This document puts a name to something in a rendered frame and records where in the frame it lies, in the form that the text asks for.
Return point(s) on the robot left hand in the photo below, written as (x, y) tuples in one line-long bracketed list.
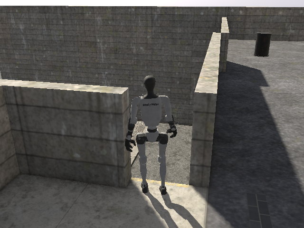
[(128, 146)]

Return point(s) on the robot right hand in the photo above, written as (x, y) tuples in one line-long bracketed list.
[(174, 132)]

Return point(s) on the left robot forearm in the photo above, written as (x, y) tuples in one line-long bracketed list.
[(130, 130)]

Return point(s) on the right robot thigh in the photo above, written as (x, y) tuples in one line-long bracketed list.
[(163, 140)]

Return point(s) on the robot left upper arm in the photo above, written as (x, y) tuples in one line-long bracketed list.
[(134, 109)]

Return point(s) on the right robot forearm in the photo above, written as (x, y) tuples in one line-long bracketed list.
[(172, 124)]

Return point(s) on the robot right upper arm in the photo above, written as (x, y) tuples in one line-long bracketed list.
[(167, 107)]

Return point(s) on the left robot foot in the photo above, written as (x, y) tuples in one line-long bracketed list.
[(145, 188)]

